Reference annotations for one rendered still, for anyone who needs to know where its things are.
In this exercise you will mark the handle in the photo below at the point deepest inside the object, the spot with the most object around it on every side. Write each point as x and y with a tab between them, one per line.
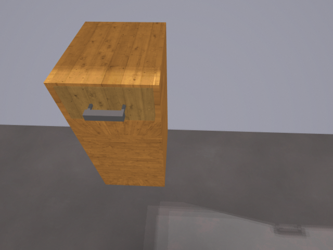
104	115

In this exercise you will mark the cabinet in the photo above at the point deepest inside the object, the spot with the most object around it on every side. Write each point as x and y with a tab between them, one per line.
119	54

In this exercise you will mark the drawer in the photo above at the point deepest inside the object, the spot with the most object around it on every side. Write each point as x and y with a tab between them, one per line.
140	104

